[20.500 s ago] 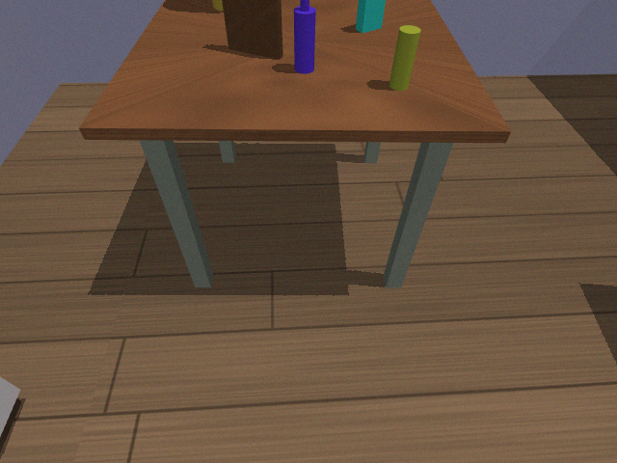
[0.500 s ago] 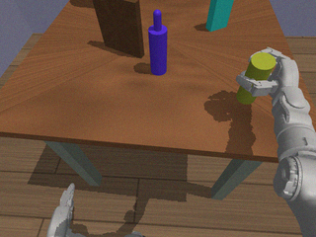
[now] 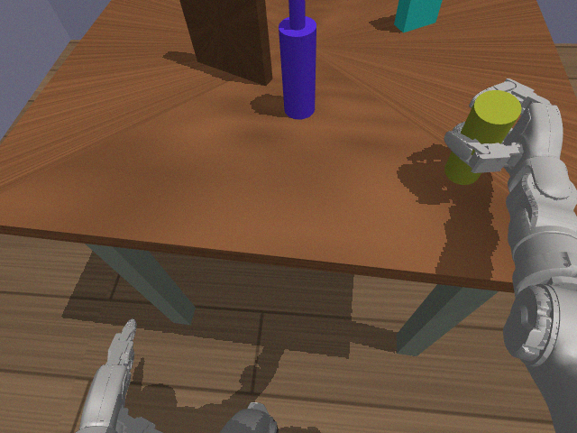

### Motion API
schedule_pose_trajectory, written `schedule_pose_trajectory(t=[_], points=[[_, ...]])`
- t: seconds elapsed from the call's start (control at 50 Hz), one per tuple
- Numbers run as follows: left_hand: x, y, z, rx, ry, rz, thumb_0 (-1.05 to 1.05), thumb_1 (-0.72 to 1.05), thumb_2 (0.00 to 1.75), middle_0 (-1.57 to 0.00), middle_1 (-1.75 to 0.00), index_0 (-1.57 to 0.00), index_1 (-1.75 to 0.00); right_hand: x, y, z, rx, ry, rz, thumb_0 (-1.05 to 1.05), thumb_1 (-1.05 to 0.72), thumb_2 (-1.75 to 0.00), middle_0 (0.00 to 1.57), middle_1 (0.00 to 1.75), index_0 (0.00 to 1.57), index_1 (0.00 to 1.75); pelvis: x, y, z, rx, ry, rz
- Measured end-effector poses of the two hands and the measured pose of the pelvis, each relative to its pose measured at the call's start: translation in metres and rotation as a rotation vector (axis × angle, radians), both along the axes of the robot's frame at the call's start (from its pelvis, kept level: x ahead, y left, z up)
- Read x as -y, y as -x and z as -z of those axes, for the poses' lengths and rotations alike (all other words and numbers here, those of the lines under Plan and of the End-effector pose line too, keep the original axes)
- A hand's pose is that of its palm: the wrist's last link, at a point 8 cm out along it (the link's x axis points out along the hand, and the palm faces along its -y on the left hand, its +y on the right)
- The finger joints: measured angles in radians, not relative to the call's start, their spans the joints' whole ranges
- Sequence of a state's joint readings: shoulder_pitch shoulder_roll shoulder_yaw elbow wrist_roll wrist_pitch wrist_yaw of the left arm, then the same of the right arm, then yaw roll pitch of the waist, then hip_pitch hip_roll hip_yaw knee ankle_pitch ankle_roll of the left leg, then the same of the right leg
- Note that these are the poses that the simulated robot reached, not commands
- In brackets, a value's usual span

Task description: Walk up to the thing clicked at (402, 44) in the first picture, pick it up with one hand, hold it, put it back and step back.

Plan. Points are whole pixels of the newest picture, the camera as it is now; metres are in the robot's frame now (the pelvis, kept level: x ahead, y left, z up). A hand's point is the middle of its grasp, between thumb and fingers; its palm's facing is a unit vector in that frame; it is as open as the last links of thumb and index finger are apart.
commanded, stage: lower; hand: right
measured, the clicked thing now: (477, 143) +0.51 -0.17 +0.10
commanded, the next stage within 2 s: loosen in 0.18 s
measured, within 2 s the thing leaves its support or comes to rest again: rests again in 0.54 s
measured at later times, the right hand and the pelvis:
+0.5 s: hand (484, 130) +0.52 -0.17 +0.11, palm faces +0.05 +1.00 +0.03, open 7.9 cm; pelvis -0.02 +0.00 -0.02, yaw +0 degrees
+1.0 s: hand (484, 131) +0.53 -0.18 +0.10, palm faces +0.06 +1.00 +0.02, open 17.0 cm; pelvis +0.00 +0.00 -0.02, yaw +0 degrees
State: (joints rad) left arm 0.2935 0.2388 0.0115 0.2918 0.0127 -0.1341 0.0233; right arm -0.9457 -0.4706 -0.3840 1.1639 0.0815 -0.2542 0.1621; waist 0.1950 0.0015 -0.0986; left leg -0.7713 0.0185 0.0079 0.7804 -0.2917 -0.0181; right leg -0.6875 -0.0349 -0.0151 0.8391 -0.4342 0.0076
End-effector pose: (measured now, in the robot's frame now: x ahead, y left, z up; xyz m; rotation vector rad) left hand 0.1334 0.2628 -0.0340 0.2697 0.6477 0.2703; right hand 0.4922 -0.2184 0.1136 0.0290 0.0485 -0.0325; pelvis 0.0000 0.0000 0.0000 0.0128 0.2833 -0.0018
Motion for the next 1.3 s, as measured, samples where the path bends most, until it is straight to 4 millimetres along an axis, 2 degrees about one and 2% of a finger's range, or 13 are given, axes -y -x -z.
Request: schedule_pose_trajectory(t=[0.26, 0.38, 0.46, 0.58, 0.66, 0.76, 0.96, 1.08, 1.3], points=[[-0.007, 0.004, 0.003, 0.009, -0.026, 0.011, -0.01, -0.54, 0.05, -0.06, -0.04, -0.04, -0.05, 0.004, -0.006, 0.002, 0.012, 0.000, 0.005, -0.02, 0.27, -1.07, 0.85, 1.18, 0.93, 1.26, -0.003, 0.006, 0.011, -0.030, -0.001, 0.006], [-0.004, 0.008, 0.004, 0.016, -0.028, 0.027, -0.01, -0.54, 0.04, -0.06, -0.04, -0.05, -0.05, 0.005, -0.006, 0.003, 0.019, -0.007, 0.011, -0.02, 0.27, -1.07, 0.86, 1.15, 0.95, 1.23, -0.004, 0.012, 0.016, -0.041, -0.003, 0.009], [-0.003, 0.013, 0.004, 0.019, -0.029, 0.025, -0.01, -0.52, 0.03, -0.06, -0.05, -0.06, -0.05, 0.005, -0.006, 0.003, 0.025, 0.001, 0.016, -0.02, 0.25, -0.98, 0.91, 1.07, 0.98, 1.14, -0.004, 0.016, 0.019, -0.043, -0.005, 0.008], [-0.006, 0.021, 0.003, 0.015, -0.042, 0.014, -0.01, -0.51, 0.03, -0.07, -0.05, -0.06, -0.05, 0.005, -0.009, 0.007, 0.017, 0.017, 0.013, -0.02, 0.27, -0.71, 0.95, 0.89, 1.00, 0.93, -0.004, 0.019, 0.021, -0.052, -0.007, 0.004], [-0.006, 0.022, 0.004, 0.007, -0.046, 0.008, -0.01, -0.52, 0.04, -0.06, -0.05, -0.06, -0.05, 0.005, -0.010, 0.011, 0.010, 0.009, 0.019, -0.01, 0.38, -0.49, 0.87, 0.71, 0.91, 0.74, -0.003, 0.018, 0.021, -0.055, -0.008, 0.002], [-0.005, 0.018, 0.005, 0.005, -0.043, 0.004, -0.01, -0.53, 0.05, -0.06, -0.05, -0.05, -0.05, 0.004, -0.011, 0.014, -0.001, 0.008, 0.015, -0.01, 0.51, -0.28, 0.67, 0.49, 0.69, 0.51, -0.003, 0.014, 0.021, -0.057, -0.009, 0.002], [-0.002, 0.005, 0.003, 0.019, -0.030, 0.007, -0.01, -0.54, 0.06, -0.06, -0.05, -0.05, -0.06, 0.007, -0.012, 0.016, -0.005, 0.006, 0.017, -0.01, 0.59, -0.09, 0.25, 0.19, 0.26, 0.20, -0.002, 0.005, 0.017, -0.053, -0.009, 0.004], [-0.007, 0.002, -0.002, 0.013, -0.033, -0.013, -0.01, -0.52, 0.04, -0.06, -0.05, -0.05, -0.05, 0.019, -0.013, 0.001, 0.016, 0.006, 0.038, -0.02, 0.60, -0.06, 0.12, 0.10, 0.13, 0.11, -0.002, -0.002, 0.012, -0.038, -0.009, 0.004], [0.001, -0.009, 0.005, -0.027, 0.026, -0.007, -0.01, -0.51, 0.03, -0.06, -0.05, -0.05, -0.04, 0.060, -0.005, -0.061, 0.038, 0.028, 0.059, -0.02, 0.60, -0.03, 0.06, 0.05, 0.06, 0.06, 0.001, -0.014, -0.002, 0.008, -0.007, 0.010]])
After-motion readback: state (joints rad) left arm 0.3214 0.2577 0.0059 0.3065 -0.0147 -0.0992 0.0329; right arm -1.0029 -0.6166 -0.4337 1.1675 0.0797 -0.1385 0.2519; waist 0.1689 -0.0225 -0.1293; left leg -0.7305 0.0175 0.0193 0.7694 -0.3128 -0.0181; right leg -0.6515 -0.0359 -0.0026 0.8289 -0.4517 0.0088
